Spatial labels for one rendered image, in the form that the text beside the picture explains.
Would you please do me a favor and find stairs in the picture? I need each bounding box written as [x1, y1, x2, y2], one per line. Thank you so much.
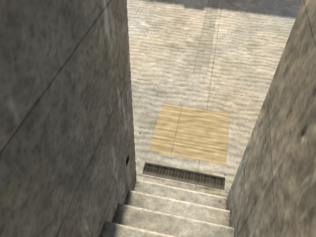
[100, 180, 235, 237]

